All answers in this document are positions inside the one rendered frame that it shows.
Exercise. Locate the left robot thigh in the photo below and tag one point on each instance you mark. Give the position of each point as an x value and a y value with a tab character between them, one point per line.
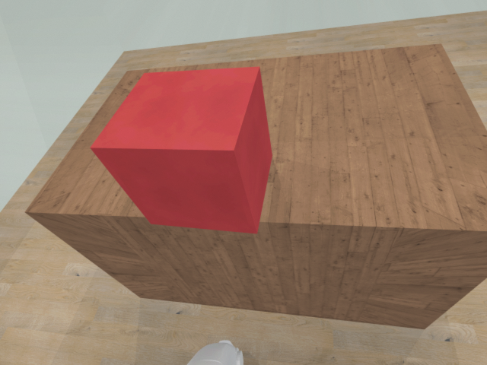
218	354

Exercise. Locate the pedestal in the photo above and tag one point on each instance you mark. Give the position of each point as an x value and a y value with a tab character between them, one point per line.
375	208

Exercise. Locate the carton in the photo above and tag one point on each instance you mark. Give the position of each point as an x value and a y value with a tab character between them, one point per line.
192	148

